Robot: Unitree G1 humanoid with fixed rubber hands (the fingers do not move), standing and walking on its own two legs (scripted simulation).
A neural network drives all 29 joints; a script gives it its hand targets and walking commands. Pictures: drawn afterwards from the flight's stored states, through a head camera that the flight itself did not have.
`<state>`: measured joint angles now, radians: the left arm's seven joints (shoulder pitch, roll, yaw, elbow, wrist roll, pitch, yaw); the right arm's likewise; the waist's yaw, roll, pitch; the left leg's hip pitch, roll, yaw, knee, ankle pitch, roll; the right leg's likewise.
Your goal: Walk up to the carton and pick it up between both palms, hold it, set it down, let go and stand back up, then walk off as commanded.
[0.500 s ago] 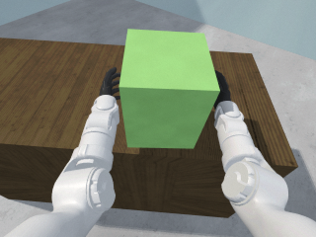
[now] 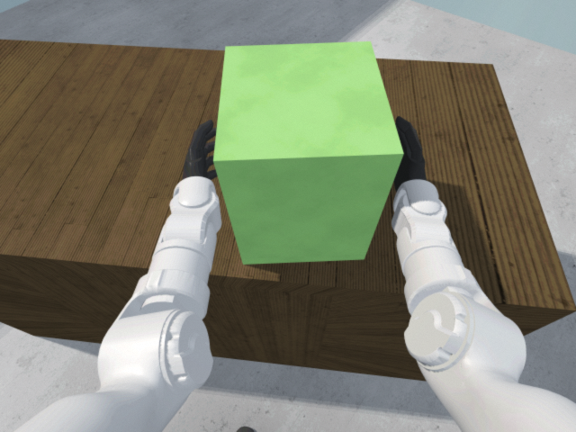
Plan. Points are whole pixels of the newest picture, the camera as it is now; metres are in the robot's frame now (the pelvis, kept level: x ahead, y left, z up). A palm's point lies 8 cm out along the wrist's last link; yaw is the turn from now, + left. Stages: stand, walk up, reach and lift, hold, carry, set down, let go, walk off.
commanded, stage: set down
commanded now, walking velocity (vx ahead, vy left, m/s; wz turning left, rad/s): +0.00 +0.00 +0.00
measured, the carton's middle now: (301, 162) +0.49 +0.05 +0.06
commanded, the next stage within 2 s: none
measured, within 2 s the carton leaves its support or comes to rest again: neither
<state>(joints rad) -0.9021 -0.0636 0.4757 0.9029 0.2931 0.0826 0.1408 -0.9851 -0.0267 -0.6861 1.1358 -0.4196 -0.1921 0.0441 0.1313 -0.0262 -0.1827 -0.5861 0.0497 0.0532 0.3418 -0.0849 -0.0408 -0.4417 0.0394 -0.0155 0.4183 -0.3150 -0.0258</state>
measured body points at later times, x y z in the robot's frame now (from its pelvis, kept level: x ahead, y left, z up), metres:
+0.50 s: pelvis -0.01 +0.00 +0.00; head +0.09 -0.01 +0.44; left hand +0.44 +0.19 +0.08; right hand +0.48 -0.10 +0.07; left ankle +0.02 +0.15 -0.74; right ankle -0.10 -0.07 -0.74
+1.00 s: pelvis -0.01 +0.01 +0.00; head +0.09 +0.00 +0.44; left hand +0.44 +0.19 +0.08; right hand +0.48 -0.10 +0.08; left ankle +0.02 +0.16 -0.74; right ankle -0.10 -0.07 -0.74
